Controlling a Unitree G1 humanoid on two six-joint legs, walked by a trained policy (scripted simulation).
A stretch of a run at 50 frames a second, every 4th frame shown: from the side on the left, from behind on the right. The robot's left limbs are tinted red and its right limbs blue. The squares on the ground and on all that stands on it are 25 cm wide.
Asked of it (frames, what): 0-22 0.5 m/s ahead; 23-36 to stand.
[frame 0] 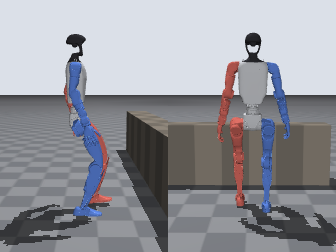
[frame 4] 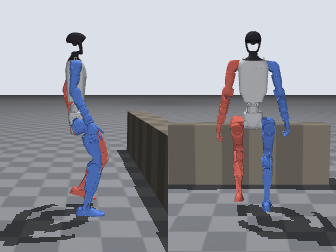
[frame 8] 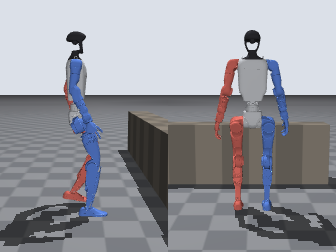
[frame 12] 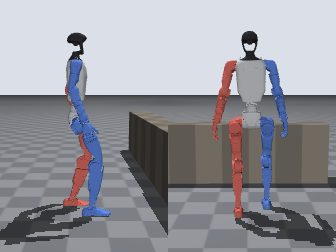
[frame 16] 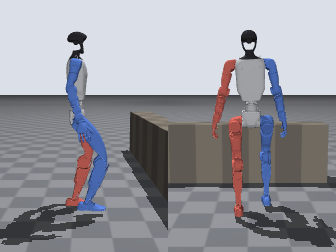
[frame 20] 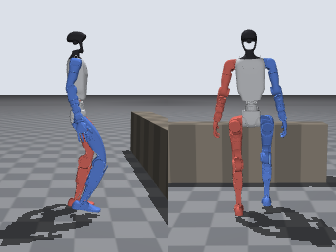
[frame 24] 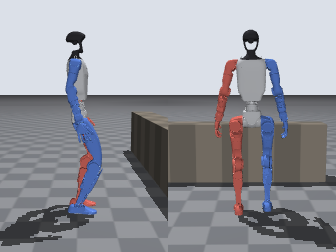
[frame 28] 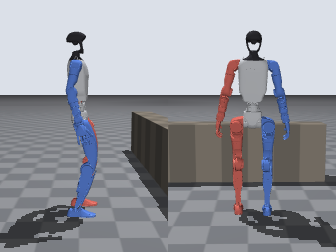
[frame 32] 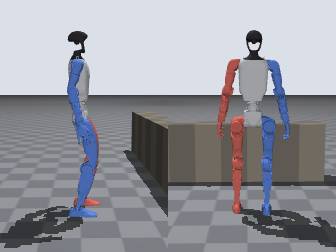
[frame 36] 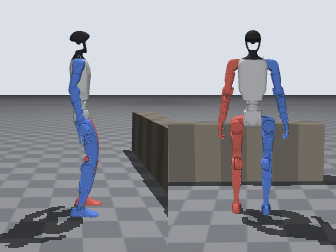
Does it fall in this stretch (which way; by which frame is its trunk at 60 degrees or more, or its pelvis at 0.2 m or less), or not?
no
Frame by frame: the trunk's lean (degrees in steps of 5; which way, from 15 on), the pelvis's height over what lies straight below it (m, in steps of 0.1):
0: 0, 0.8
4: 0, 0.8
8: 0, 0.8
12: 0, 0.8
16: 0, 0.8
20: 5, 0.8
24: 5, 0.8
28: 5, 0.8
32: 5, 0.8
36: 0, 0.8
